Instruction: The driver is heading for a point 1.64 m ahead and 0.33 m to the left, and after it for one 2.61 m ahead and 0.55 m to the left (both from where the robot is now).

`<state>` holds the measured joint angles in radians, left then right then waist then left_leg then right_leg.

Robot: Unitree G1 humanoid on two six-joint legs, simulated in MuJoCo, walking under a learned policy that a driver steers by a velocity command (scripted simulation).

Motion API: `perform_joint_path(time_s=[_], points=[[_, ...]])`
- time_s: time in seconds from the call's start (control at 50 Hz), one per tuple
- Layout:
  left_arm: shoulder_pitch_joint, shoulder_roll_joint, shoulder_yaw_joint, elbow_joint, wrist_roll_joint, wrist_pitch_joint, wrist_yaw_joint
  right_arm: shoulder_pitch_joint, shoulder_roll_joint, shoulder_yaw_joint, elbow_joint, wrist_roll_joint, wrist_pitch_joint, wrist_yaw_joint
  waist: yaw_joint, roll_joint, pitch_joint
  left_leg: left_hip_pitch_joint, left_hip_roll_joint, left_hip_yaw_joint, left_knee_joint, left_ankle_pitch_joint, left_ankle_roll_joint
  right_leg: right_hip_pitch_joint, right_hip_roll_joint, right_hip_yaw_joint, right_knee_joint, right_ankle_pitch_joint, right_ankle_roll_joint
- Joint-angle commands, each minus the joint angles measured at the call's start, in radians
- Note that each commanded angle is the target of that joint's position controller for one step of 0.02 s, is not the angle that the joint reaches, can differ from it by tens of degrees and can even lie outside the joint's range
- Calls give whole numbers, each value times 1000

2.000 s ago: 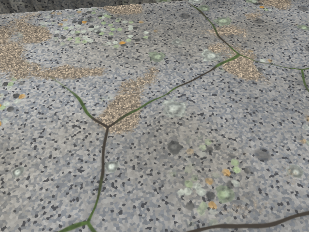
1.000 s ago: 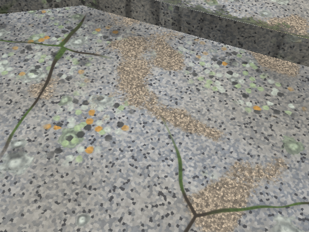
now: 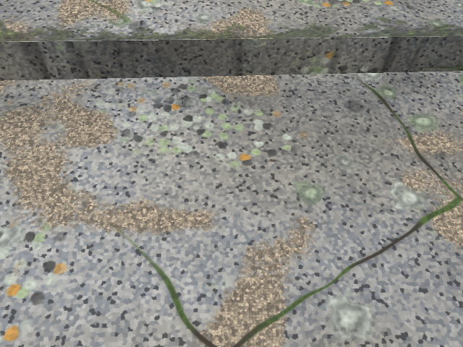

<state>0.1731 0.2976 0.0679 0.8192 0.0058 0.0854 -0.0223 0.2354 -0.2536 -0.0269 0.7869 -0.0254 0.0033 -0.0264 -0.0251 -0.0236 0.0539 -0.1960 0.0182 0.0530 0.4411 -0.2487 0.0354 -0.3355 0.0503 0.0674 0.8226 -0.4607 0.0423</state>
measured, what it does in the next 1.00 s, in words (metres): steps on the spot, turning left: right foot, then left foot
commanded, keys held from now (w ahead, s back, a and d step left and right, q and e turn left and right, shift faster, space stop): no key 0.04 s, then q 0.72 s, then no key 0.10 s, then e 0.14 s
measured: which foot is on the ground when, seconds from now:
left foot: down 0.00-0.10, up 0.12-0.50, down 0.52-1.00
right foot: up 0.00-0.08, down 0.10-0.52, up 0.54-1.00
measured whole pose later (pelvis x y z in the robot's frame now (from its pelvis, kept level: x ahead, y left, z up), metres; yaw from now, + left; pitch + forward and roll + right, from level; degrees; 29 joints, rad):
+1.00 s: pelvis -0.03 +0.03 +0.00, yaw +22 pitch +0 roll -1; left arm 0.19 0.29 0.05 0.88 0.01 0.06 0.02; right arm 0.21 -0.25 -0.02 0.83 -0.03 0.02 -0.02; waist 0.00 -0.03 0.05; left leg -0.17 -0.13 -0.11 0.37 -0.18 0.10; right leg -0.35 -0.01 0.04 0.73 -0.37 0.02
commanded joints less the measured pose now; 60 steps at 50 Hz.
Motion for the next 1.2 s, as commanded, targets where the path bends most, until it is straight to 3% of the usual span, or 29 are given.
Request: perform_joint_path(time_s=[0.02, 0.06, 0.08, 0.1, 0.12, 0.14, 0.16, 0.2, 0.24, 0.28, 0.32, 0.4, 0.48, 0.5, 0.52, 0.54, 0.56, 0.6, 0.66, 0.74, 0.86, 0.96, 1.0, 1.06, 1.08, 1.1, 1.12, 1.14, 1.2], points=[[-7, 52, -1, -57, -10, -13, 13, 26, -186, -49, -22, -1, -3, 10, -9, 226, -94, 136, 216, -178, -32, 640, 177, 28, 21, -82, -171, -1, -25], [41, 28, -14, -29, -7, -25, 22, 11, -169, -42, -4, 9, 5, 13, 33, 194, -93, 81, 192, -169, 10, 601, 136, 172, 8, -91, -458, 198, -53], [55, 31, -20, -15, 7, -37, 31, 24, -136, -30, 7, 12, 3, 14, 41, 148, -100, -11, 176, -168, 17, 490, 79, 322, -46, -28, -611, 379, -68], [82, 81, -20, -6, 31, -54, 44, 67, -66, -8, 0, 14, -6, 21, 18, -12, -159, -131, 123, -125, 82, 217, 19, 494, -244, 169, -633, 480, -90], [1, 119, -21, -4, 16, -59, 52, 80, -25, 6, 7, 28, 0, 17, -17, -153, -91, -87, 38, -65, -2, -115, -9, 304, -359, 201, -550, 727, -183], [-48, 78, -28, -9, 13, -66, 51, 56, -84, -6, 29, 21, 11, 10, -6, -111, -74, -22, 44, -76, 18, -139, -11, 271, -321, 143, -519, 692, -203], [-68, 79, -30, -10, 14, -71, 52, 22, -112, -15, 31, 23, 14, 11, 0, -106, -49, -37, 19, -78, 6, -60, -10, 265, -283, 108, -511, 653, -183], [-46, 122, -17, 7, 7, -71, 68, 1, -141, -26, 34, 20, 15, 20, 15, -138, -43, -62, -1, -71, 38, 39, -13, 284, -244, 62, -496, 628, -159], [-11, 138, -4, 19, -1, -64, 72, 22, -128, -25, 41, 19, 16, 22, 28, -141, -42, -118, -19, -54, 133, -12, -15, 294, -271, 58, -480, 643, -185], [8, 118, -4, 17, 6, -59, 74, 21, -112, -32, 43, 16, 29, 21, 50, -140, -23, -186, -33, -42, 337, -250, -14, 263, -344, 95, -492, 670, -254], [14, 111, -2, 15, 14, -56, 77, 21, -94, -40, 40, 16, 46, 22, 47, -84, 1, -253, -13, -59, 530, -346, -17, 234, -397, 95, -504, 736, -318], [-63, 107, 0, -5, 24, -58, 69, 18, -80, -41, 28, 16, 50, 38, 19, -99, -24, -187, 0, -27, 401, -246, -26, 221, -333, -20, -469, 686, -257], [-68, 150, 17, -4, 17, -55, 54, 34, -88, -47, 5, 23, 47, 56, 4, -111, -78, -42, -28, 27, 165, -111, 1, 203, -335, -66, -363, 620, -201], [-63, 148, 19, 0, 15, -53, 51, 56, -94, -50, 9, 17, 39, 53, -16, -69, -83, 38, -41, 15, 44, 4, 16, 145, -312, -102, -286, 500, -152], [-18, 117, 14, 3, 19, -51, 44, 66, -162, -66, 3, 1, 24, 43, -16, 122, -74, 108, 61, -191, -128, 88, 46, 30, -234, -184, -85, 268, -81], [-49, 38, -9, -64, 21, -43, 48, 75, -325, -100, -27, 5, 14, 40, -6, 360, -57, 142, 355, -614, -191, 421, 183, -235, -31, -217, 108, -194, -12], [-93, 76, -5, -63, 21, -29, 63, 157, -309, -105, 3, 10, 16, 41, -55, 225, -96, 106, 368, -606, -174, 449, 278, -195, -41, -57, 253, -213, -26], [-68, 91, 1, -38, 2, -31, 58, 34, -207, -80, -16, 18, 26, 27, 12, 110, -5, 51, 239, -427, -163, 302, 231, -220, -86, -22, 280, -30, -38], [-18, 110, 9, -12, 27, -41, 41, -21, -169, -67, -43, 26, 30, 21, 30, 115, -67, 114, 152, -352, -143, 403, 182, -200, -73, -31, 278, 90, -25], [-31, 92, 5, -27, 18, -32, 40, 30, -196, -76, -33, 26, 23, 24, 12, 100, -73, 155, 144, -385, -143, 358, 180, -236, -67, -20, 226, 115, 0], [-40, 93, 6, -31, 14, -31, 48, 50, -181, -65, -28, 9, 22, 16, -9, 123, -66, 141, 146, -430, -156, 281, 187, -213, -64, -20, 106, 99, 6], [-9, 51, -15, 7, 7, -33, 43, 4, -108, -19, -3, -8, 9, 3, 1, 112, -76, 49, 136, -365, -174, 248, 166, -1, -69, -31, -91, 93, -21], [2, 56, -17, 24, 1, -35, 44, -6, -125, -13, 15, -12, 7, -2, 1, 123, -59, 17, 137, -356, -165, 235, 157, 80, -47, -40, -178, 89, -37], [37, 70, -19, 37, -1, -51, 47, -33, -173, -23, 31, 6, 14, -13, 44, 88, -40, 12, 139, -340, -86, 309, 128, 165, -34, -36, -412, 233, -66], [39, 92, -16, 36, 5, -62, 50, -23, -175, -26, 32, 7, 10, -15, 39, 59, -49, -1, 123, -329, -53, 299, 97, 207, -67, 32, -461, 318, -80], [54, 143, -9, 31, 17, -73, 52, -20, -163, -26, 16, 7, 6, -15, 23, -16, -73, -23, 66, -275, 37, 249, 68, 230, -166, 167, -472, 459, -108], [34, 204, 8, 35, 1, -73, 44, -15, -139, -26, 10, 14, 9, -14, -9, -123, -50, -89, -66, -156, 91, 63, 33, 213, -262, 295, -458, 673, -198], [43, 163, 1, 32, 1, -76, 35, -28, -125, -21, 22, 8, 16, -22, 19, -147, -57, -97, -96, -105, 157, -92, 14, 196, -341, 389, -489, 734, -271], [58, 165, 12, 33, 10, -72, 38, -81, -129, -32, 9, 14, 23, -14, 41, -126, -33, -213, -103, -113, 428, -284, -14, 206, -313, 396, -519, 701, -308]])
